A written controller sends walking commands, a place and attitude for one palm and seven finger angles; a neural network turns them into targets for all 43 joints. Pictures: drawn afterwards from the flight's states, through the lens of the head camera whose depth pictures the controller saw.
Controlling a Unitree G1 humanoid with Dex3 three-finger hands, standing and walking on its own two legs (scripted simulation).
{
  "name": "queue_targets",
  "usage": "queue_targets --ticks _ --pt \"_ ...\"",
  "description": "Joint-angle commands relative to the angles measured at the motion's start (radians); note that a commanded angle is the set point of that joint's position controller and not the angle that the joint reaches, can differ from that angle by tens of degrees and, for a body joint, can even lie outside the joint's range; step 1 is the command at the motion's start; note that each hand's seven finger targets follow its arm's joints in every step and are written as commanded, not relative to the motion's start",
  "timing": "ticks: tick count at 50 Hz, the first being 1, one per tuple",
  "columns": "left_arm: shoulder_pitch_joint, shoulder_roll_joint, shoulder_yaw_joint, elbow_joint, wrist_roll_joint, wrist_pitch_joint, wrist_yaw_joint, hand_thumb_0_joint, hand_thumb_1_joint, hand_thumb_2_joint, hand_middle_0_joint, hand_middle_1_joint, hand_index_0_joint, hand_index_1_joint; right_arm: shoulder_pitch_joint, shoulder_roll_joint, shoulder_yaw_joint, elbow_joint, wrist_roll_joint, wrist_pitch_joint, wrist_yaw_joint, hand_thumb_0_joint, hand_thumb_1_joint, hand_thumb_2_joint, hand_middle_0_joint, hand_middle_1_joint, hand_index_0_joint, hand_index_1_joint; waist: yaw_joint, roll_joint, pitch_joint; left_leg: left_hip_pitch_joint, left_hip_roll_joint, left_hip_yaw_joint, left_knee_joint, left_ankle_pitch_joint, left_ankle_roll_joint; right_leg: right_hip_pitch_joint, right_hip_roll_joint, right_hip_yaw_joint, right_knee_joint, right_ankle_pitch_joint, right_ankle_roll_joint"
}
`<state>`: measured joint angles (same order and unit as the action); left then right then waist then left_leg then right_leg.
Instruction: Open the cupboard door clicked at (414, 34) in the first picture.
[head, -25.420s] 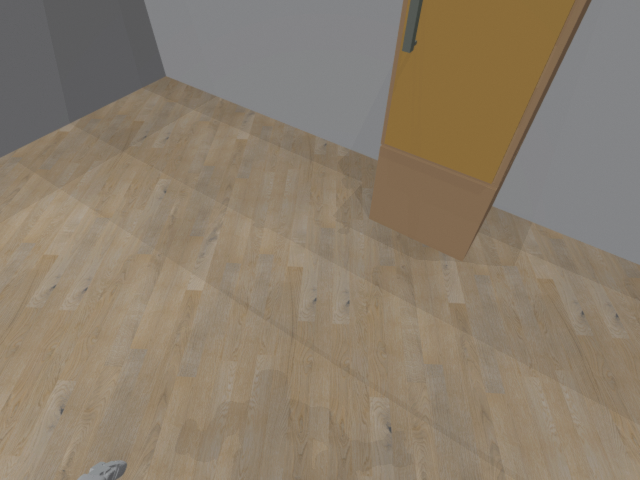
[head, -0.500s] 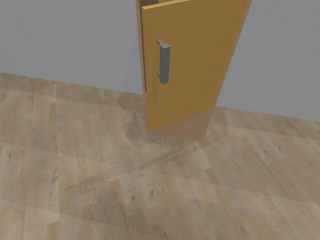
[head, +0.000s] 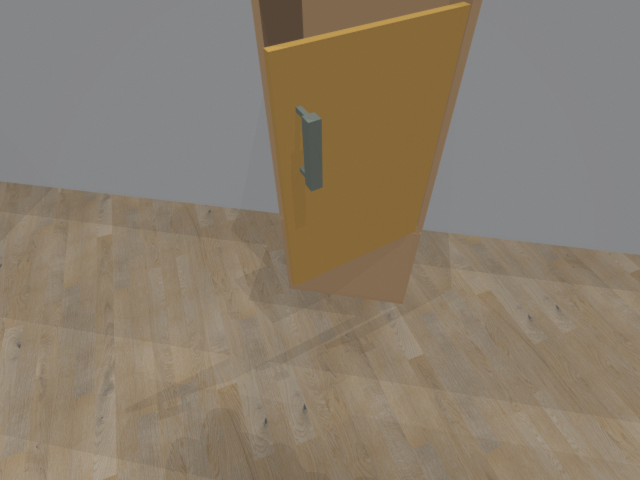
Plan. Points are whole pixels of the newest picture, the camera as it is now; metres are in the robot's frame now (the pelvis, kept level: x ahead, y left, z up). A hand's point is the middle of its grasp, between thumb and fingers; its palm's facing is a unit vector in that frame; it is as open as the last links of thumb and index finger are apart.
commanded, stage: let the arm hang, fingers relaxed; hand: left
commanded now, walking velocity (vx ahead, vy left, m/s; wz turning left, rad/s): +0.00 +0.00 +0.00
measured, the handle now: (307, 148) +0.63 +0.05 +0.07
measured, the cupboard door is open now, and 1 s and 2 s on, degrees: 39 39 39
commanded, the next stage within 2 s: look to check the result in 0.08 s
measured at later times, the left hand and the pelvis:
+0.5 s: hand out of the picture +0.08 +0.23 -0.16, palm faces -0.03 -0.95 -0.32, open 7.4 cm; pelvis +0.02 +0.00 +0.00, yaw -1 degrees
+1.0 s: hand out of the picture +0.09 +0.23 -0.17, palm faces -0.05 -0.95 -0.30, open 7.4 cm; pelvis +0.03 +0.01 +0.00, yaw -4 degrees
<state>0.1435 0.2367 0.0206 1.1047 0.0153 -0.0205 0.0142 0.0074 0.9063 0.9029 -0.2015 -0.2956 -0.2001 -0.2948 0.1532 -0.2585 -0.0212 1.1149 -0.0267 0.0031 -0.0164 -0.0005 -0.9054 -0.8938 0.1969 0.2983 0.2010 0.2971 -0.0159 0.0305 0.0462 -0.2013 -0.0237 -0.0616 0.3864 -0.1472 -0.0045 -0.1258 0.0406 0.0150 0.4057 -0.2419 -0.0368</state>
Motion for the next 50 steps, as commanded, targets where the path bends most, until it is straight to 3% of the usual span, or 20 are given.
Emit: queue_targets --ticks 1,4,14,31,41,43,45,48,50 --pt "0.006 0.202 0.035 -0.04 -0.005 -0.01 0.01 0.0 0.9 0.9 -0.2 -0.3 -0.2 -0.3 -0.005 -0.154 -0.024 -0.037 0.004 -0.016 -0.005 0.0 -0.9 -0.9 0.2 0.3 0.2 0.3 0.012 -0.02 -0.027 0.049 0.101 -0.074 -0.045 0.106 0.033 -0.035 -0.142 0.108 -0.104 0.133 -0.024" --pt "-0.002 0.213 0.036 -0.043 -0.004 -0.011 0.008 0.0 0.9 0.9 -0.2 -0.3 -0.2 -0.3 -0.018 -0.164 -0.023 -0.038 0.006 -0.015 -0.005 0.0 -0.9 -0.9 0.2 0.3 0.2 0.3 0.015 -0.017 -0.017 0.053 0.101 -0.069 -0.049 0.099 0.031 -0.038 -0.139 0.112 -0.119 0.119 -0.022" --pt "-0.018 0.232 0.031 -0.038 -0.007 -0.012 0.009 0.0 0.9 0.9 -0.2 -0.3 -0.2 -0.3 -0.033 -0.191 -0.021 -0.039 0.009 -0.015 -0.008 0.0 -0.9 -0.9 0.2 0.3 0.2 0.3 0.011 -0.028 -0.074 0.1 0.111 -0.063 -0.047 0.153 0.03 0.01 -0.143 0.109 -0.121 0.214 -0.016" --pt "-0.008 0.228 0.023 -0.022 -0.008 -0.01 0.011 0.0 0.9 0.9 -0.2 -0.3 -0.2 -0.3 -0.05 -0.194 -0.02 -0.03 0.01 -0.013 -0.01 0.0 -0.9 -0.9 0.2 0.3 0.2 0.3 0.008 -0.03 -0.054 0.126 0.119 -0.063 -0.067 0.159 0.031 0.001 -0.143 0.106 -0.135 0.213 -0.01" --pt "-0.004 0.231 0.026 -0.026 -0.007 -0.012 0.012 0.0 0.9 0.9 -0.2 -0.3 -0.2 -0.3 -0.055 -0.195 -0.02 -0.032 0.011 -0.02 -0.011 0.0 -0.9 -0.9 0.2 0.3 0.2 0.3 0.01 -0.031 -0.076 0.139 0.122 -0.068 -0.07 0.209 0.034 0.025 -0.146 0.098 -0.128 0.25 -0.009" --pt "-0.004 0.224 0.028 -0.031 -0.007 -0.005 0.011 0.0 0.9 0.9 -0.2 -0.3 -0.2 -0.3 -0.046 -0.191 -0.022 -0.034 0.009 -0.018 -0.015 0.0 -0.9 -0.9 0.2 0.3 0.2 0.3 0.007 -0.027 -0.074 0.154 0.131 -0.048 -0.048 0.224 0.03 0.005 -0.143 0.111 -0.112 0.287 -0.011" --pt "0.028 0.16 0.022 -0.032 -0.007 0.015 0.015 0.0 0.9 0.9 -0.2 -0.3 -0.2 -0.3 0.002 -0.113 -0.014 -0.031 0.009 -0.005 -0.018 0.0 -0.9 -0.9 0.2 0.3 0.2 0.3 0.003 -0.033 -0.07 0.14 0.135 -0.015 -0.008 0.218 0.019 -0.017 -0.141 0.125 -0.074 0.325 -0.003" --pt "0.046 0.165 0.037 -0.066 -0.004 0.035 0.01 0.0 0.9 0.9 -0.2 -0.3 -0.2 -0.3 0.026 -0.129 -0.033 -0.063 0.008 0.009 -0.027 0.0 -0.9 -0.9 0.2 0.3 0.2 0.3 0.003 -0.031 -0.065 0.128 0.153 0.01 0.034 0.179 0.024 -0.062 -0.126 0.151 -0.006 0.339 -0.01" --pt "0.044 0.164 0.045 -0.098 -0.001 0.047 0.005 0.0 0.9 0.9 -0.2 -0.3 -0.2 -0.3 0.036 -0.143 -0.046 -0.091 0.007 0.014 -0.031 0.0 -0.9 -0.9 0.2 0.3 0.2 0.3 0.0 0.0 -0.055 0.117 0.184 -0.008 0.029 0.135 0.042 -0.116 -0.098 0.152 0.052 0.283 -0.009"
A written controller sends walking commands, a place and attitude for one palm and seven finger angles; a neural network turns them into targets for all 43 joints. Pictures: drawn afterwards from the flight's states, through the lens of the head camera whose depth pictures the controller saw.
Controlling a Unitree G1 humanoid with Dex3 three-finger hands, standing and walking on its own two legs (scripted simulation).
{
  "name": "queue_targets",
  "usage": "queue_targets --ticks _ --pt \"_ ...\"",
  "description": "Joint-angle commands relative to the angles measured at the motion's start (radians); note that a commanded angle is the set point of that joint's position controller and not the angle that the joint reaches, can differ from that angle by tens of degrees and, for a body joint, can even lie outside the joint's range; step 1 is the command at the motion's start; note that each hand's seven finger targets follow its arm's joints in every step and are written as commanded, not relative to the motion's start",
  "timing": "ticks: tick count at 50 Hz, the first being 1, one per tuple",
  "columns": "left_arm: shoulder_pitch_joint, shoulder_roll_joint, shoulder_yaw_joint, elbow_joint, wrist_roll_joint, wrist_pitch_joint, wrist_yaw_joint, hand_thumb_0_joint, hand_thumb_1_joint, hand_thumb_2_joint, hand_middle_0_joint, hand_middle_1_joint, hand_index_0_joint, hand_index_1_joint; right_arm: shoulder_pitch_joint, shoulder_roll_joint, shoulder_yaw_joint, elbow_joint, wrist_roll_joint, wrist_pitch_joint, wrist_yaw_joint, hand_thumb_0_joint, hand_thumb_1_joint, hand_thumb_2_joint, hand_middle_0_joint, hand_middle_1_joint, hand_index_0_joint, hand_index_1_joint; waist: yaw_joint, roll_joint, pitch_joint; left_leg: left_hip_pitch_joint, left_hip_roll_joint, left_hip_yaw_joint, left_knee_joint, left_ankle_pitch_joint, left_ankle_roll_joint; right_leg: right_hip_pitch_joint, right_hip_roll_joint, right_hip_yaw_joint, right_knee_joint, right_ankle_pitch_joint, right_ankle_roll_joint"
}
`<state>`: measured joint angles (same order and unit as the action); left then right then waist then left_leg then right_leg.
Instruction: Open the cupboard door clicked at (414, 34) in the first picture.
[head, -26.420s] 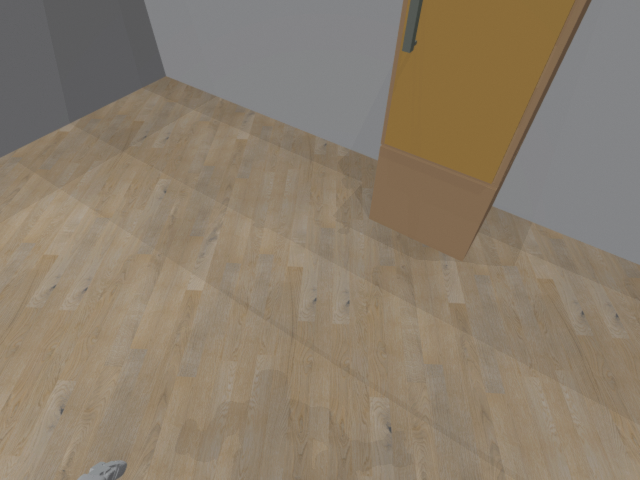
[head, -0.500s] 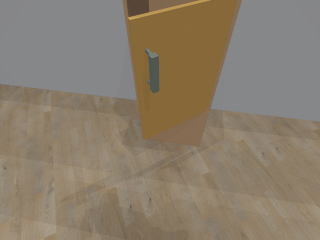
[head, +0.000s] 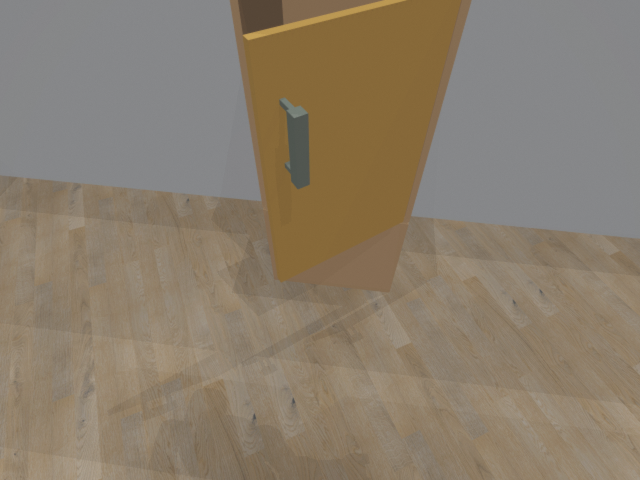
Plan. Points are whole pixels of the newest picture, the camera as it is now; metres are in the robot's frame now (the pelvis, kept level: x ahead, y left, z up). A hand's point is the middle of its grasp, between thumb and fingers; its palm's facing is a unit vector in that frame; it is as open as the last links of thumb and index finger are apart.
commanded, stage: walk to a spot facing it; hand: left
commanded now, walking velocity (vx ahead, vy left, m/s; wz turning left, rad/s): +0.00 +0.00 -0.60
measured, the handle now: (292, 143) +0.60 +0.09 +0.07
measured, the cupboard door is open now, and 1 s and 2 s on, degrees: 39 39 39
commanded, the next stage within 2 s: none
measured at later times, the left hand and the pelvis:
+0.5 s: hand out of the picture +0.06 +0.17 -0.17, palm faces -0.21 -0.94 -0.25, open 7.4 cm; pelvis -0.01 -0.02 +0.00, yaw -16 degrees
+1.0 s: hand (251, 450) +0.19 +0.12 -0.17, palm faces -0.53 -0.80 -0.29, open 7.4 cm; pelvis -0.01 -0.01 -0.01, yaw -34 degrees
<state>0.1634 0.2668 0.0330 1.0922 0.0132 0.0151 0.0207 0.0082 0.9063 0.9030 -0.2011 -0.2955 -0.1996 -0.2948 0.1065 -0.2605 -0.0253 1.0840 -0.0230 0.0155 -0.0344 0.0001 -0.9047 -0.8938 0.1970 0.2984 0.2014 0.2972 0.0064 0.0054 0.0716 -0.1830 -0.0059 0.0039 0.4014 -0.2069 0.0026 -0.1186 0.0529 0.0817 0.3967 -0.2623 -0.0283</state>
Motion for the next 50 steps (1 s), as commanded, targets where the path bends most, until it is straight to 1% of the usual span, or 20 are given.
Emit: queue_targets --ticks 1,6,9,10,11,16,22,26,27,29,30,31,34,39,40,41,42,43,46,50 --pt "0.023 0.129 0.036 -0.099 0.002 0.016 -0.006 0.0 0.9 0.9 -0.2 -0.3 -0.2 -0.3 0.084 -0.149 -0.048 -0.075 0.001 0.003 -0.015 0.0 -0.9 -0.9 0.2 0.3 0.2 0.3 -0.021 0.052 -0.075 0.099 0.192 -0.092 0.001 0.189 0.052 -0.156 -0.093 0.075 0.104 0.268 -0.012" --pt "0.035 0.078 0.05 -0.156 0.001 0.036 -0.024 0.0 0.9 0.9 -0.2 -0.3 -0.2 -0.3 0.083 -0.167 -0.065 -0.126 -0.01 -0.006 -0.019 0.0 -0.9 -0.9 0.2 0.3 0.2 0.3 0.0 0.174 -0.071 0.026 0.38 -0.191 -0.069 0.295 0.189 -0.224 -0.061 -0.02 0.451 -0.279 0.01" --pt "0.168 0.075 0.063 -0.141 0.008 0.028 -0.031 0.0 0.9 0.9 -0.2 -0.3 -0.2 -0.3 0.008 -0.154 -0.069 -0.163 -0.002 -0.003 -0.016 0.0 -0.9 -0.9 0.2 0.3 0.2 0.3 0.076 0.02 -0.076 -0.12 0.262 -0.025 0.142 0.207 0.08 -0.025 -0.078 -0.02 0.14 0.024 0.001" --pt "0.186 0.161 0.081 -0.144 0.021 0.017 -0.02 0.0 0.9 0.9 -0.2 -0.3 -0.2 -0.3 0.004 -0.094 -0.066 -0.189 0.01 0.006 -0.013 0.0 -0.9 -0.9 0.2 0.3 0.2 0.3 0.072 -0.254 -0.053 -0.264 0.093 0.085 0.353 -0.104 -0.011 0.005 -0.259 0.279 -0.069 0.182 -0.05" --pt "0.182 0.222 0.089 -0.149 0.016 0.017 -0.013 0.0 0.9 0.9 -0.2 -0.3 -0.2 -0.3 -0.023 -0.074 -0.064 -0.208 0.013 0.014 -0.002 0.0 -0.9 -0.9 0.2 0.3 0.2 0.3 0.084 -0.329 -0.011 -0.344 0.007 0.075 0.587 -0.401 -0.038 -0.048 -0.405 0.465 -0.154 0.272 -0.152" --pt "0.09 0.136 0.085 -0.187 0.012 0.002 0.01 0.0 0.9 0.9 -0.2 -0.3 -0.2 -0.3 -0.003 -0.039 -0.058 -0.196 0.012 0.014 0.002 0.0 -0.9 -0.9 0.2 0.3 0.2 0.3 0.014 -0.106 -0.084 -0.354 0.057 -0.036 0.678 -0.253 -0.055 0.006 -0.274 0.341 -0.039 0.417 -0.19" --pt "0.138 0.154 0.098 -0.175 0.014 0.006 0.007 0.0 0.9 0.9 -0.2 -0.3 -0.2 -0.3 -0.026 -0.02 -0.054 -0.222 0.023 0.006 -0.004 0.0 -0.9 -0.9 0.2 0.3 0.2 0.3 0.038 -0.147 -0.109 -0.295 0.022 -0.017 0.463 -0.253 -0.055 0.064 -0.242 0.374 -0.007 0.537 -0.182" --pt "0.082 0.148 0.1 -0.193 0.011 0.014 0.003 0.0 0.9 0.9 -0.2 -0.3 -0.2 -0.3 0.056 -0.026 -0.053 -0.211 0.028 -0.008 -0.014 0.0 -0.9 -0.9 0.2 0.3 0.2 0.3 -0.01 -0.142 -0.141 -0.109 0.008 -0.02 0.171 -0.132 -0.046 -0.021 -0.19 0.375 0.06 0.531 -0.12" --pt "0.051 0.131 0.095 -0.201 0.004 0.016 0.001 0.0 0.9 0.9 -0.2 -0.3 -0.2 -0.3 0.107 -0.041 -0.056 -0.194 0.027 -0.014 -0.019 0.0 -0.9 -0.9 0.2 0.3 0.2 0.3 -0.039 -0.119 -0.151 0.037 0.031 -0.028 0.032 -0.035 -0.039 -0.123 -0.154 0.343 0.1 0.453 -0.075" --pt "0.075 0.043 0.072 -0.244 -0.01 0.018 -0.021 0.0 0.9 0.9 -0.2 -0.3 -0.2 -0.3 0.132 -0.198 -0.084 -0.213 0.003 -0.024 -0.025 0.0 -0.9 -0.9 0.2 0.3 0.2 0.3 -0.027 0.339 -0.153 0.207 0.441 -0.419 -0.144 0.095 0.13 -0.439 0.034 0.058 0.415 -0.302 0.045" --pt "0.044 0.078 0.08 -0.272 0.002 0.013 -0.03 0.0 0.9 0.9 -0.2 -0.3 -0.2 -0.3 0.135 -0.212 -0.083 -0.231 -0.008 -0.02 -0.029 0.0 -0.9 -0.9 0.2 0.3 0.2 0.3 -0.038 0.236 -0.114 0.087 0.516 -0.449 -0.13 0.118 0.219 -0.441 -0.01 -0.013 0.596 -0.365 0.067" --pt "-0.003 0.069 0.081 -0.273 0.016 0.014 -0.038 0.0 0.9 0.9 -0.2 -0.3 -0.2 -0.3 0.14 -0.201 -0.082 -0.23 -0.021 -0.027 -0.024 0.0 -0.9 -0.9 0.2 0.3 0.2 0.3 -0.041 0.139 -0.087 0.06 0.467 -0.409 -0.104 0.249 0.229 -0.468 -0.022 -0.025 0.695 -0.335 0.071" --pt "-0.02 0.042 0.073 -0.268 0.005 0.022 -0.051 0.0 0.9 0.9 -0.2 -0.3 -0.2 -0.3 0.089 -0.144 -0.068 -0.242 -0.02 -0.023 -0.021 0.0 -0.9 -0.9 0.2 0.3 0.2 0.3 -0.01 0.231 -0.089 0.056 0.318 -0.11 0.008 0.52 0.136 -0.418 -0.06 -0.081 0.646 -0.274 0.076" --pt "0.065 0.064 0.07 -0.258 0.005 0.015 -0.062 0.0 0.9 0.9 -0.2 -0.3 -0.2 -0.3 0.081 -0.179 -0.08 -0.25 -0.01 -0.012 -0.008 0.0 -0.9 -0.9 0.2 0.3 0.2 0.3 0.024 0.158 -0.116 -0.052 0.271 0.014 0.159 0.333 0.039 -0.101 -0.02 -0.175 0.207 -0.028 0.041" --pt "0.123 0.112 0.082 -0.241 0.007 0.008 -0.057 0.0 0.9 0.9 -0.2 -0.3 -0.2 -0.3 0.063 -0.163 -0.081 -0.264 -0.002 -0.008 -0.004 0.0 -0.9 -0.9 0.2 0.3 0.2 0.3 0.053 0.059 -0.109 -0.161 0.221 0.055 0.289 0.167 -0.01 0.015 -0.077 -0.09 0.07 0.15 0.014" --pt "0.154 0.239 0.104 -0.237 0.019 -0.001 -0.039 0.0 0.9 0.9 -0.2 -0.3 -0.2 -0.3 0.071 -0.07 -0.063 -0.297 0.013 -0.006 0.004 0.0 -0.9 -0.9 0.2 0.3 0.2 0.3 0.062 -0.318 -0.118 -0.384 0.066 0.156 0.537 -0.263 -0.076 0.13 -0.358 0.341 -0.063 0.381 -0.096" --pt "0.192 0.289 0.11 -0.231 0.008 0.003 -0.027 0.0 0.9 0.9 -0.2 -0.3 -0.2 -0.3 0.033 -0.093 -0.054 -0.315 0.018 0.002 0.0 0.0 -0.9 -0.9 0.2 0.3 0.2 0.3 0.11 -0.339 -0.13 -0.397 0.069 0.027 0.706 -0.479 -0.065 0.055 -0.461 0.453 -0.095 0.376 -0.219" --pt "0.129 0.275 0.108 -0.254 0.011 0.014 -0.023 0.0 0.9 0.9 -0.2 -0.3 -0.2 -0.3 0.019 -0.088 -0.057 -0.311 0.019 0.002 0.006 0.0 -0.9 -0.9 0.2 0.3 0.2 0.3 0.077 -0.244 -0.08 -0.411 0.083 -0.011 0.76 -0.418 -0.057 -0.038 -0.404 0.455 -0.103 0.103 -0.238" --pt "0.011 0.188 0.091 -0.277 0.021 0.014 -0.006 0.0 0.9 0.9 -0.2 -0.3 -0.2 -0.3 0.04 -0.077 -0.052 -0.277 0.015 0.001 0.007 0.0 -0.9 -0.9 0.2 0.3 0.2 0.3 0.013 -0.221 -0.112 -0.327 0.09 -0.009 0.661 -0.322 -0.062 -0.075 -0.289 0.297 -0.026 0.272 -0.18" --pt "-0.004 0.196 0.088 -0.269 0.016 0.017 -0.011 0.0 0.9 0.9 -0.2 -0.3 -0.2 -0.3 0.117 -0.043 -0.045 -0.241 0.02 0.0 0.009 0.0 -0.9 -0.9 0.2 0.3 0.2 0.3 -0.016 -0.157 -0.134 -0.15 0.036 0.044 0.332 -0.206 -0.059 -0.133 -0.24 0.286 0.011 0.276 -0.142"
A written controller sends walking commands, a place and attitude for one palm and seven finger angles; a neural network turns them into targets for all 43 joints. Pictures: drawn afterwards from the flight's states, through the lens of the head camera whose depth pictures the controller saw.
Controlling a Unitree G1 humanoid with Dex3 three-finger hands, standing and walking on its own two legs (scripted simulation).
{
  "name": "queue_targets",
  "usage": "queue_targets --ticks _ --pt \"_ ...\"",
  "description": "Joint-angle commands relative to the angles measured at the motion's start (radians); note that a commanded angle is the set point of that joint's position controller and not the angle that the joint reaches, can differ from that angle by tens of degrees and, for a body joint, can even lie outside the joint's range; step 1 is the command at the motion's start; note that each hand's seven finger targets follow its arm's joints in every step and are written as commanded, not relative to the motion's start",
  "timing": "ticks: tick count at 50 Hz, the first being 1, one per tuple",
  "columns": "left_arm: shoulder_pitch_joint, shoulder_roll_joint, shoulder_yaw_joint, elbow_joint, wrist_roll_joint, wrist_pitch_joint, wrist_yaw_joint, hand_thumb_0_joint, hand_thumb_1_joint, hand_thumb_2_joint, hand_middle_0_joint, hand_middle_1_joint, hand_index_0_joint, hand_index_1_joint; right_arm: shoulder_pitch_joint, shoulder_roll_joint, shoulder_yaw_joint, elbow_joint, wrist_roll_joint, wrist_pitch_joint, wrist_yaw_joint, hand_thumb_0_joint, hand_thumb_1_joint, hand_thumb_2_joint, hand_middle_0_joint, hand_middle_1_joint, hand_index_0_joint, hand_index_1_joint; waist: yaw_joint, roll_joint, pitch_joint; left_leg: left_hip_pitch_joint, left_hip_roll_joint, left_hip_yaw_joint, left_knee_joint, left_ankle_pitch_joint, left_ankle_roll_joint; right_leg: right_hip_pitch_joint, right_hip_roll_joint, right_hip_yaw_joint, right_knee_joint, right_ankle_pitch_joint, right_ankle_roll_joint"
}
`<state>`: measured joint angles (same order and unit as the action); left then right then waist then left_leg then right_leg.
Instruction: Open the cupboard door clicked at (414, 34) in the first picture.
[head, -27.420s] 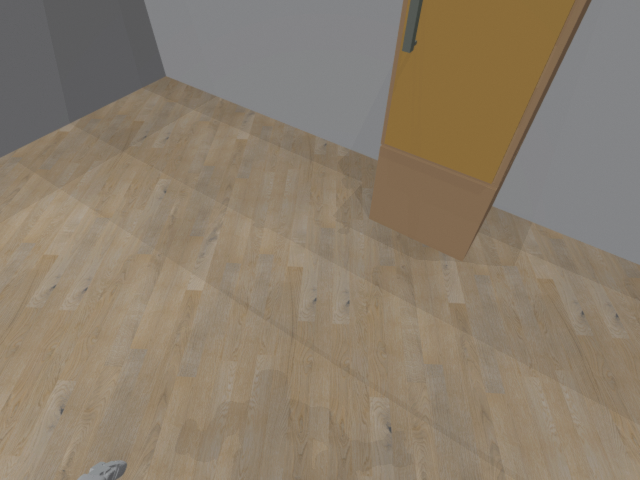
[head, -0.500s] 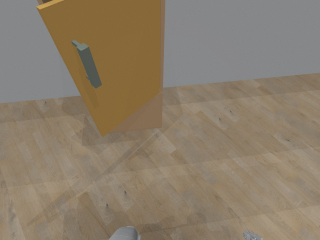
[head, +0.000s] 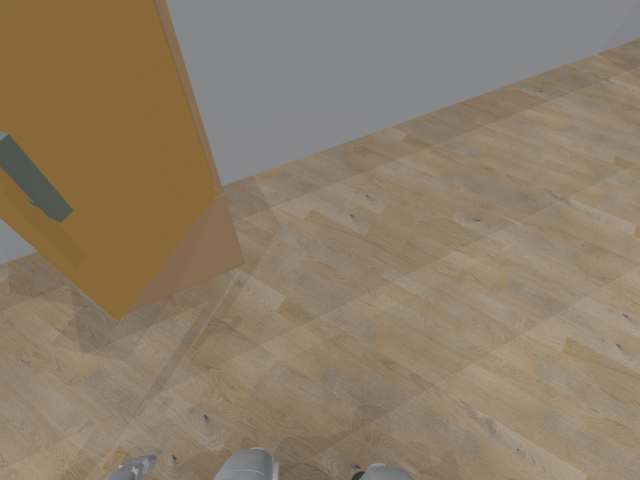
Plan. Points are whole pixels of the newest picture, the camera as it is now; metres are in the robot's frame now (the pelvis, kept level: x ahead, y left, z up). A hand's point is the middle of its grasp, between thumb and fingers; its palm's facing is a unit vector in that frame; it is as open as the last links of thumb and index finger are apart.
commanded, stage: walk to a spot facing it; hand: left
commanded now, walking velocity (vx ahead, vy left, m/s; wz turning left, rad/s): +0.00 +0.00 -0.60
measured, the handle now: (19, 175) +0.45 +0.42 +0.09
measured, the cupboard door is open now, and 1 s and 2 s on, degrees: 39 39 39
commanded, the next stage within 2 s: turn to face it in 1.86 s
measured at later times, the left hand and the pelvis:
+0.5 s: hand (225, 447) +0.17 +0.15 -0.16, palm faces -0.30 -0.91 -0.28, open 7.4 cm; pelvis +0.01 -0.02 +0.00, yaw -18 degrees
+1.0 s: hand (318, 374) +0.28 +0.02 -0.16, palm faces -0.58 -0.78 -0.24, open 7.4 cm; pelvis +0.05 -0.08 -0.01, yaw -36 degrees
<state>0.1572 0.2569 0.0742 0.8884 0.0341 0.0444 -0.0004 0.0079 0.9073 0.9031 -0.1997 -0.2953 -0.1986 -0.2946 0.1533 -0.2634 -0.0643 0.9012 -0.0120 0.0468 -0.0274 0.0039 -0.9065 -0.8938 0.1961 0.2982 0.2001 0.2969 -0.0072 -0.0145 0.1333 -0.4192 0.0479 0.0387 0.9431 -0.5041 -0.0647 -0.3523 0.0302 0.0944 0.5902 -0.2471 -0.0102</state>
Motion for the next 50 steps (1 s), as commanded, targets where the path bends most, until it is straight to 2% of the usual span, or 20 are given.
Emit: queue_targets --ticks 1,3,4,5,10,16,17,18,20,24,31,32,33,35,39,45,46,47,48,50 --pt "-0.017 0.2 0.044 -0.065 -0.009 -0.009 0.008 0.0 0.9 0.9 -0.2 -0.3 -0.2 -0.3 0.108 -0.046 -0.005 -0.046 0.009 -0.034 -0.001 0.0 -0.9 -0.9 0.2 0.3 0.2 0.3 -0.022 -0.13 -0.189 0.155 -0.026 0.013 -0.309 0.163 0.011 0.057 -0.195 0.267 -0.17 0.205 -0.132" --pt "-0.038 0.132 0.027 -0.088 -0.023 0.001 -0.001 0.0 0.9 0.9 -0.2 -0.3 -0.2 -0.3 0.173 -0.125 -0.017 -0.029 -0.002 -0.049 -0.012 0.0 -0.9 -0.9 0.2 0.3 0.2 0.3 -0.051 0.06 -0.176 0.343 0.114 -0.16 -0.595 0.164 0.069 -0.156 -0.065 0.175 -0.032 -0.019 -0.035" --pt "-0.006 0.082 0.012 -0.106 -0.03 0.003 -0.014 0.0 0.9 0.9 -0.2 -0.3 -0.2 -0.3 0.17 -0.228 -0.037 -0.051 -0.017 -0.056 -0.014 0.0 -0.9 -0.9 0.2 0.3 0.2 0.3 -0.037 0.349 -0.18 0.346 0.377 -0.448 -0.721 0.15 0.172 -0.249 0.046 -0.009 0.237 -0.291 0.028" --pt "-0.043 0.119 0.024 -0.129 -0.025 -0.004 -0.023 0.0 0.9 0.9 -0.2 -0.3 -0.2 -0.3 0.156 -0.251 -0.038 -0.069 -0.021 -0.059 -0.026 0.0 -0.9 -0.9 0.2 0.3 0.2 0.3 -0.04 0.231 -0.165 0.216 0.462 -0.485 -0.74 0.17 0.262 -0.2 -0.011 -0.038 0.417 -0.336 0.043" --pt "-0.062 0.052 0.015 -0.089 -0.015 0.004 -0.045 0.0 0.9 0.9 -0.2 -0.3 -0.2 -0.3 0.109 -0.156 -0.017 -0.054 -0.03 -0.066 -0.02 0.0 -0.9 -0.9 0.2 0.3 0.2 0.3 -0.006 0.221 -0.142 0.28 0.264 -0.083 -0.576 0.689 0.181 -0.172 -0.05 -0.128 0.403 -0.245 0.063" --pt "0.005 0.069 0.013 -0.065 -0.02 -0.015 -0.037 0.0 0.9 0.9 -0.2 -0.3 -0.2 -0.3 0.157 -0.181 -0.034 -0.03 -0.015 -0.054 -0.007 0.0 -0.9 -0.9 0.2 0.3 0.2 0.3 0.002 0.216 -0.191 0.267 0.262 0.034 -0.403 0.728 0.102 0.136 -0.015 -0.197 -0.075 -0.027 0.017" --pt "0.072 0.126 0.027 -0.045 -0.015 -0.022 -0.029 0.0 0.9 0.9 -0.2 -0.3 -0.2 -0.3 0.132 -0.16 -0.036 -0.045 -0.006 -0.05 -0.003 0.0 -0.9 -0.9 0.2 0.3 0.2 0.3 0.033 0.091 -0.198 0.127 0.221 0.079 -0.277 0.561 0.046 0.288 -0.095 -0.086 -0.182 0.194 -0.02" --pt "0.125 0.242 0.052 -0.024 -0.003 -0.031 -0.01 0.0 0.9 0.9 -0.2 -0.3 -0.2 -0.3 0.093 -0.074 -0.019 -0.092 0.004 -0.047 0.001 0.0 -0.9 -0.9 0.2 0.3 0.2 0.3 0.058 -0.265 -0.192 -0.128 0.065 0.179 -0.075 0.077 -0.018 0.422 -0.36 0.263 -0.245 0.526 -0.124" --pt "0.138 0.251 0.064 -0.016 -0.015 -0.022 0.01 0.0 0.9 0.9 -0.2 -0.3 -0.2 -0.3 0.021 -0.056 -0.01 -0.105 0.008 -0.031 -0.009 0.0 -0.9 -0.9 0.2 0.3 0.2 0.3 0.089 -0.23 -0.163 -0.207 0.053 -0.008 0.165 -0.12 -0.006 0.336 -0.384 0.314 -0.227 0.537 -0.242" --pt "0.017 0.172 0.047 -0.046 -0.009 -0.022 0.024 0.0 0.9 0.9 -0.2 -0.3 -0.2 -0.3 0.026 -0.041 -0.011 -0.066 0.007 -0.024 -0.002 0.0 -0.9 -0.9 0.2 0.3 0.2 0.3 0.018 -0.126 -0.189 -0.081 0.046 -0.017 0.074 0.022 -0.018 0.238 -0.266 0.189 -0.18 0.522 -0.19" --pt "-0.034 0.165 0.045 -0.055 -0.014 -0.014 0.01 0.0 0.9 0.9 -0.2 -0.3 -0.2 -0.3 0.131 -0.044 -0.013 -0.044 0.008 -0.038 -0.005 0.0 -0.9 -0.9 0.2 0.3 0.2 0.3 -0.044 -0.126 -0.19 0.235 -0.015 0.008 -0.427 0.243 0.005 0.043 -0.175 0.246 -0.149 0.195 -0.098" --pt "-0.028 0.122 0.035 -0.071 -0.022 -0.011 0.003 0.0 0.9 0.9 -0.2 -0.3 -0.2 -0.3 0.165 -0.1 -0.019 -0.035 -0.001 -0.049 -0.012 0.0 -0.9 -0.9 0.2 0.3 0.2 0.3 -0.055 0.015 -0.201 0.36 0.084 -0.104 -0.567 0.178 0.046 -0.093 -0.089 0.192 -0.07 -0.026 -0.049" --pt "0.0 0.056 0.021 -0.09 -0.029 -0.008 -0.013 0.0 0.9 0.9 -0.2 -0.3 -0.2 -0.3 0.197 -0.213 -0.04 -0.039 -0.024 -0.058 -0.015 0.0 -0.9 -0.9 0.2 0.3 0.2 0.3 -0.061 0.325 -0.211 0.454 0.353 -0.422 -0.705 0.027 0.152 -0.277 0.055 0.01 0.185 -0.329 0.013" --pt "-0.086 0.09 0.033 -0.125 -0.008 -0.024 -0.037 0.0 0.9 0.9 -0.2 -0.3 -0.2 -0.3 0.213 -0.237 -0.042 -0.06 -0.032 -0.071 -0.014 0.0 -0.9 -0.9 0.2 0.3 0.2 0.3 -0.077 0.167 -0.178 0.327 0.472 -0.538 -0.769 -0.089 0.271 -0.306 -0.037 -0.038 0.488 -0.343 0.031" --pt "-0.121 0.034 0.024 -0.101 -0.007 -0.027 -0.071 0.0 0.9 0.9 -0.2 -0.3 -0.2 -0.3 0.156 -0.149 -0.021 -0.046 -0.032 -0.087 -0.008 0.0 -0.9 -0.9 0.2 0.3 0.2 0.3 -0.035 0.207 -0.104 0.322 0.295 -0.134 -0.696 0.236 0.169 -0.271 -0.097 -0.124 0.392 -0.185 0.052" --pt "-0.072 0.042 0.019 -0.07 -0.007 -0.033 -0.078 0.0 0.9 0.9 -0.2 -0.3 -0.2 -0.3 0.175 -0.174 -0.03 -0.019 -0.028 -0.081 0.008 0.0 -0.9 -0.9 0.2 0.3 0.2 0.3 -0.014 0.192 -0.136 0.197 0.282 0.052 -0.578 0.171 0.113 0.072 -0.036 -0.246 0.026 -0.124 0.025" --pt "0.024 0.068 0.03 -0.038 -0.006 -0.038 -0.072 0.0 0.9 0.9 -0.2 -0.3 -0.2 -0.3 0.148 -0.165 -0.027 -0.026 -0.025 -0.078 0.012 0.0 -0.9 -0.9 0.2 0.3 0.2 0.3 0.039 0.123 -0.147 0.099 0.241 0.09 -0.445 0.125 0.081 0.24 -0.022 -0.239 -0.067 -0.078 0.006" --pt "0.167 0.157 0.053 0.006 -0.001 -0.05 -0.06 0.0 0.9 0.9 -0.2 -0.3 -0.2 -0.3 0.108 -0.123 -0.016 -0.051 -0.011 -0.078 0.021 0.0 -0.9 -0.9 0.2 0.3 0.2 0.3 0.113 -0.092 -0.19 -0.111 0.146 0.196 -0.181 0.061 0.03 0.473 -0.156 -0.024 -0.199 -0.241 -0.062" --pt "0.284 0.284 0.082 0.042 -0.008 -0.057 -0.039 0.0 0.9 0.9 -0.2 -0.3 -0.2 -0.3 -0.004 -0.048 0.004 -0.121 0.002 -0.08 0.028 0.0 -0.9 -0.9 0.2 0.3 0.2 0.3 0.182 -0.413 -0.165 -0.377 0.023 0.177 0.13 -0.218 -0.005 0.533 -0.428 0.451 -0.375 -0.287 -0.198" --pt "0.204 0.255 0.071 0.022 -0.013 -0.056 -0.009 0.0 0.9 0.9 -0.2 -0.3 -0.2 -0.3 -0.045 -0.094 -0.01 -0.125 0.0 -0.088 0.029 0.0 -0.9 -0.9 0.2 0.3 0.2 0.3 0.124 -0.235 -0.126 -0.407 0.108 -0.032 0.255 -0.076 0.009 0.388 -0.422 0.479 -0.39 -0.437 -0.267"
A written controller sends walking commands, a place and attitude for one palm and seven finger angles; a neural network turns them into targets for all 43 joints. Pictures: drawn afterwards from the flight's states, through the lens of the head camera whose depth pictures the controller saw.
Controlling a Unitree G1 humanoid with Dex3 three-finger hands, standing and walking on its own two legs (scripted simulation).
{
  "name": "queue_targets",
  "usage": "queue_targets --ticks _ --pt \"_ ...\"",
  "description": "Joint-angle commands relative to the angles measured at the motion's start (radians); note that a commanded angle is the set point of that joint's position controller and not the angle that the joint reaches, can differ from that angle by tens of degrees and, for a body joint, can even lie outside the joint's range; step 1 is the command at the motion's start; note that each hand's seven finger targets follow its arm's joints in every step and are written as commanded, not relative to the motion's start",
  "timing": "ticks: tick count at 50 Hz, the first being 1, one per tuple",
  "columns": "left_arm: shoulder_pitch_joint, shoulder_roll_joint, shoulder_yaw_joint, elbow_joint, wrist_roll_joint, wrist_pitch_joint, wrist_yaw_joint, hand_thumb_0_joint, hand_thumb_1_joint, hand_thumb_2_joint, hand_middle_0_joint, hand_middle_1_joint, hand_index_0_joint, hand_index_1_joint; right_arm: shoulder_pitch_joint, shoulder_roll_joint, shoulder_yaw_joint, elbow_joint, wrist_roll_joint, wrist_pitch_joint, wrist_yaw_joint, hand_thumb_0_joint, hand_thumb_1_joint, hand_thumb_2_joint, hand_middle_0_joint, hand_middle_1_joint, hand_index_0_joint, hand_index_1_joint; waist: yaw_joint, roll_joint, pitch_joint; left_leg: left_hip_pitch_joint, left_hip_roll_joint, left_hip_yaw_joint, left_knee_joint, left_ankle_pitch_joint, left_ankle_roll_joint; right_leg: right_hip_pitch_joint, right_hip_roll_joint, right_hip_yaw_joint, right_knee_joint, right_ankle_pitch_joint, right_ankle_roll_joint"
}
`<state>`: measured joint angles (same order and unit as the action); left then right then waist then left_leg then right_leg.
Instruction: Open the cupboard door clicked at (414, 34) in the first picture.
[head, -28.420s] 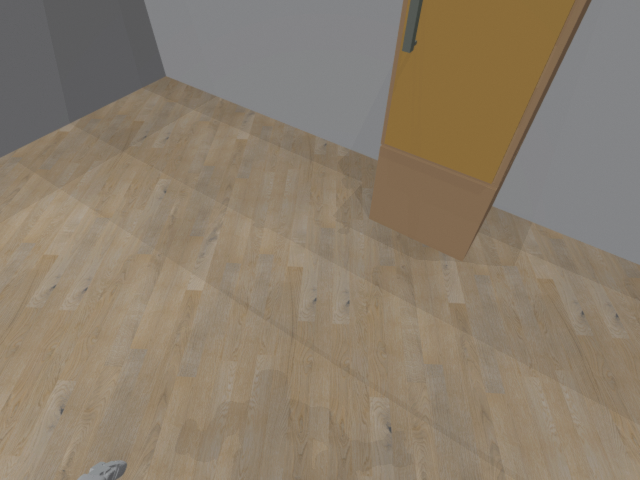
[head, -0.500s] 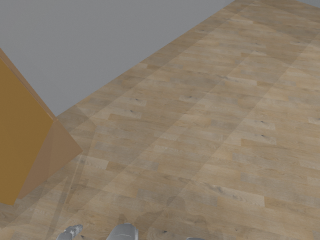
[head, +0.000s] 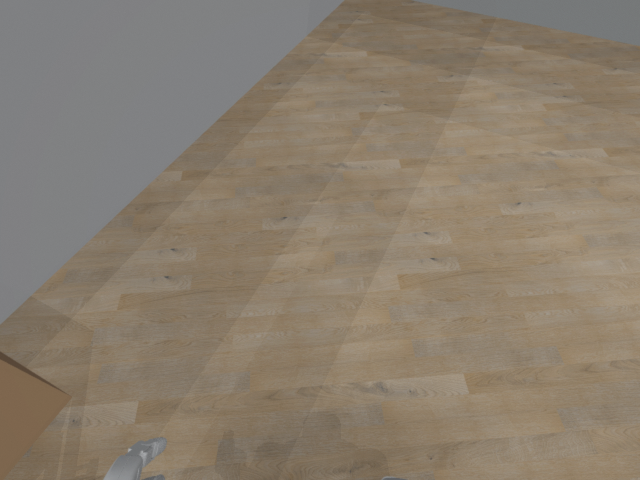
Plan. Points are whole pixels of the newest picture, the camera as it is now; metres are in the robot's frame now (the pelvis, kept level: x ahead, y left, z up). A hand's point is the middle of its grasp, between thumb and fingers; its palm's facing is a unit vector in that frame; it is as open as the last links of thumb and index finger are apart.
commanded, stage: walk to a spot facing it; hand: left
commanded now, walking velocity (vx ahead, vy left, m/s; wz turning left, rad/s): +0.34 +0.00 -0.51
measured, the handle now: out of the picture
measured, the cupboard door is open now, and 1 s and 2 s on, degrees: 39 39 39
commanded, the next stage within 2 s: turn to face it in 0.86 s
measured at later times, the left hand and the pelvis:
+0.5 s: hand (247, 334) +0.35 +0.14 -0.14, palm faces -0.28 -0.94 -0.17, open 7.4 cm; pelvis +0.19 -0.02 +0.02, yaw -16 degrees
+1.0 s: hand (296, 266) +0.51 +0.07 -0.17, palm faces -0.36 -0.91 -0.18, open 7.3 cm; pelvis +0.43 -0.11 +0.01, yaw -24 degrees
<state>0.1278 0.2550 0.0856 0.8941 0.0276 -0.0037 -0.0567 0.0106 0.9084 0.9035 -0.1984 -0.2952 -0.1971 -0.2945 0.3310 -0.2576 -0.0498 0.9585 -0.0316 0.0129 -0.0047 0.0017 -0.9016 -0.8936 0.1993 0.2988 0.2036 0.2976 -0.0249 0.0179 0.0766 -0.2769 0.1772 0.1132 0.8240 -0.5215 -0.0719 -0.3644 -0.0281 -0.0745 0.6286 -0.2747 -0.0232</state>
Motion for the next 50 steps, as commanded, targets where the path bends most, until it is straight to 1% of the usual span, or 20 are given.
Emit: queue_targets --ticks 1,4,8,11,12,13,14,17,20,25,28,29,30,32,35,43,44,46,48,50 --pt "0.154 0.204 0.044 -0.006 -0.004 -0.013 0.05 0.0 0.9 0.9 -0.2 -0.3 -0.2 -0.3 -0.219 -0.107 -0.028 -0.16 0.013 -0.054 0.007 0.0 -0.9 -0.9 0.2 0.3 0.2 0.3 0.103 -0.237 -0.046 -0.482 -0.011 -0.121 0.329 0.014 0.011 0.297 -0.312 0.542 -0.415 -0.322 -0.213" --pt "0.078 0.162 0.032 -0.012 0.002 -0.031 0.049 0.0 0.9 0.9 -0.2 -0.3 -0.2 -0.3 -0.163 -0.052 -0.026 -0.122 0.009 -0.042 0.018 0.0 -0.9 -0.9 0.2 0.3 0.2 0.3 0.035 -0.182 -0.052 -0.274 -0.037 -0.079 0.128 0.132 0.002 0.148 -0.227 0.351 -0.403 -0.079 -0.173" --pt "0.088 0.171 0.035 0.011 -0.002 -0.036 0.035 0.0 0.9 0.9 -0.2 -0.3 -0.2 -0.3 -0.134 -0.035 -0.021 -0.112 0.01 -0.054 0.023 0.0 -0.9 -0.9 0.2 0.3 0.2 0.3 0.024 -0.15 -0.072 -0.104 -0.115 -0.011 -0.137 0.23 0.006 0.127 -0.169 0.323 -0.364 -0.085 -0.152" --pt "0.047 0.119 0.028 0.005 -0.008 -0.033 0.031 0.0 0.9 0.9 -0.2 -0.3 -0.2 -0.3 0.019 -0.088 -0.032 -0.057 0.009 -0.078 0.002 0.0 -0.9 -0.9 0.2 0.3 0.2 0.3 -0.06 -0.015 -0.104 0.244 -0.097 -0.024 -0.365 0.265 0.025 -0.046 -0.077 0.262 -0.172 -0.089 -0.086" --pt "0.062 0.05 0.014 -0.009 -0.015 -0.03 0.024 0.0 0.9 0.9 -0.2 -0.3 -0.2 -0.3 0.148 -0.194 -0.059 -0.026 -0.008 -0.087 -0.011 0.0 -0.9 -0.9 0.2 0.3 0.2 0.3 -0.113 0.242 -0.161 0.412 0.13 -0.345 -0.476 0.082 0.108 -0.225 0.053 0.147 0.14 -0.177 -0.028" --pt "0.03 0.03 0.004 -0.049 -0.016 -0.037 0.02 0.0 0.9 0.9 -0.2 -0.3 -0.2 -0.3 0.251 -0.25 -0.063 -0.013 -0.021 -0.087 -0.024 0.0 -0.9 -0.9 0.2 0.3 0.2 0.3 -0.14 0.312 -0.196 0.474 0.349 -0.632 -0.606 0.001 0.228 -0.364 0.089 0.069 0.433 -0.337 0.001" --pt "-0.038 0.048 0.003 -0.076 -0.006 -0.047 0.018 0.0 0.9 0.9 -0.2 -0.3 -0.2 -0.3 0.222 -0.242 -0.059 -0.03 -0.014 -0.082 -0.021 0.0 -0.9 -0.9 0.2 0.3 0.2 0.3 -0.131 0.155 -0.107 0.372 0.388 -0.668 -0.607 0.0 0.289 -0.422 -0.003 0.122 0.545 -0.298 -0.007" --pt "-0.051 0.014 0.006 -0.038 0.006 -0.034 0.0 0.0 0.9 0.9 -0.2 -0.3 -0.2 -0.3 0.085 -0.11 -0.027 -0.037 -0.011 -0.098 -0.021 0.0 -0.9 -0.9 0.2 0.3 0.2 0.3 -0.036 0.142 -0.008 0.208 0.233 -0.35 -0.623 0.255 0.198 -0.405 -0.078 0.106 0.603 -0.073 0.023" --pt "-0.044 -0.023 -0.012 -0.028 0.003 -0.016 -0.014 0.0 0.9 0.9 -0.2 -0.3 -0.2 -0.3 0.095 -0.098 -0.024 -0.008 -0.006 -0.105 -0.021 0.0 -0.9 -0.9 0.2 0.3 0.2 0.3 -0.019 0.156 -0.084 0.245 0.143 -0.073 -0.574 0.513 0.152 -0.284 -0.071 0.032 0.354 -0.027 0.032" --pt "-0.109 -0.021 -0.015 -0.037 0.004 -0.012 -0.012 0.0 0.9 0.9 -0.2 -0.3 -0.2 -0.3 0.116 -0.094 -0.025 0.023 -0.01 -0.086 -0.008 0.0 -0.9 -0.9 0.2 0.3 0.2 0.3 -0.026 0.127 -0.038 0.153 0.151 0.009 -0.584 0.419 0.146 -0.082 -0.018 -0.061 0.064 0.026 0.016" --pt "0.097 0.043 0.008 0.035 0.007 -0.025 -0.001 0.0 0.9 0.9 -0.2 -0.3 -0.2 -0.3 0.078 -0.095 -0.02 0.028 -0.003 -0.073 -0.005 0.0 -0.9 -0.9 0.2 0.3 0.2 0.3 0.091 0.025 -0.112 0.049 0.091 0.088 -0.278 0.54 0.096 0.299 0.037 -0.081 -0.085 0.04 -0.028" --pt "0.274 0.139 0.033 0.085 0.013 -0.037 0.015 0.0 0.9 0.9 -0.2 -0.3 -0.2 -0.3 0.046 -0.047 -0.011 0.007 0.015 -0.076 0.008 0.0 -0.9 -0.9 0.2 0.3 0.2 0.3 0.173 -0.162 -0.197 -0.199 0.01 0.171 0.028 0.435 0.053 0.581 -0.147 0.182 -0.167 -0.109 -0.113" --pt "0.397 0.251 0.062 0.119 -0.003 -0.039 0.032 0.0 0.9 0.9 -0.2 -0.3 -0.2 -0.3 -0.015 0.004 0.002 -0.049 0.029 -0.083 0.008 0.0 -0.9 -0.9 0.2 0.3 0.2 0.3 0.213 -0.397 -0.24 -0.435 -0.115 0.11 0.341 -0.103 0.026 0.68 -0.403 0.605 -0.344 -0.075 -0.231" --pt "0.252 0.192 0.041 0.088 -0.017 -0.03 0.052 0.0 0.9 0.9 -0.2 -0.3 -0.2 -0.3 -0.103 -0.031 -0.017 -0.046 0.021 -0.079 0.002 0.0 -0.9 -0.9 0.2 0.3 0.2 0.3 0.143 -0.238 -0.09 -0.518 -0.013 -0.076 0.474 0.006 0.033 0.446 -0.376 0.555 -0.403 -0.17 -0.24" --pt "0.083 0.086 0.011 0.049 -0.004 -0.046 0.061 0.0 0.9 0.9 -0.2 -0.3 -0.2 -0.3 -0.024 0.01 -0.015 0.019 0.003 -0.051 0.009 0.0 -0.9 -0.9 0.2 0.3 0.2 0.3 0.019 -0.176 -0.062 -0.27 0.017 -0.075 0.232 0.11 0.02 0.154 -0.266 0.273 -0.413 0.011 -0.173" --pt "0.118 0.088 0.013 0.118 -0.017 -0.059 0.043 0.0 0.9 0.9 -0.2 -0.3 -0.2 -0.3 -0.019 0.007 -0.015 0.029 0.002 -0.074 0.021 0.0 -0.9 -0.9 0.2 0.3 0.2 0.3 -0.015 -0.056 -0.053 0.045 -0.1 0.039 -0.313 0.374 0.025 0.128 -0.145 0.157 -0.305 0.05 -0.106" --pt "0.118 0.063 0.008 0.115 -0.014 -0.056 0.044 0.0 0.9 0.9 -0.2 -0.3 -0.2 -0.3 0.057 -0.034 -0.027 0.05 0.001 -0.082 0.014 0.0 -0.9 -0.9 0.2 0.3 0.2 0.3 -0.052 0.035 -0.085 0.189 -0.06 -0.035 -0.364 0.355 0.053 0.051 -0.097 0.129 -0.144 0.084 -0.079" --pt "0.119 -0.011 -0.016 0.066 -0.018 -0.059 0.039 0.0 0.9 0.9 -0.2 -0.3 -0.2 -0.3 0.281 -0.194 -0.057 0.088 -0.02 -0.081 -0.01 0.0 -0.9 -0.9 0.2 0.3 0.2 0.3 -0.126 0.295 -0.21 0.452 0.318 -0.549 -0.54 0.299 0.26 -0.252 0.075 -0.005 0.419 -0.312 -0.005" --pt "0.009 0.004 -0.013 0.048 -0.007 -0.06 0.043 0.0 0.9 0.9 -0.2 -0.3 -0.2 -0.3 0.199 -0.138 -0.043 0.072 -0.014 -0.077 -0.017 0.0 -0.9 -0.9 0.2 0.3 0.2 0.3 -0.094 0.205 -0.091 0.289 0.301 -0.493 -0.55 0.413 0.273 -0.363 -0.025 0.093 0.649 -0.216 -0.003" --pt "0.009 -0.015 -0.019 0.065 -0.007 -0.05 0.033 0.0 0.9 0.9 -0.2 -0.3 -0.2 -0.3 0.102 -0.061 -0.018 0.062 -0.008 -0.089 -0.022 0.0 -0.9 -0.9 0.2 0.3 0.2 0.3 -0.033 0.118 -0.016 0.162 0.213 -0.298 -0.547 0.683 0.231 -0.286 -0.077 0.083 0.51 -0.142 0.031"
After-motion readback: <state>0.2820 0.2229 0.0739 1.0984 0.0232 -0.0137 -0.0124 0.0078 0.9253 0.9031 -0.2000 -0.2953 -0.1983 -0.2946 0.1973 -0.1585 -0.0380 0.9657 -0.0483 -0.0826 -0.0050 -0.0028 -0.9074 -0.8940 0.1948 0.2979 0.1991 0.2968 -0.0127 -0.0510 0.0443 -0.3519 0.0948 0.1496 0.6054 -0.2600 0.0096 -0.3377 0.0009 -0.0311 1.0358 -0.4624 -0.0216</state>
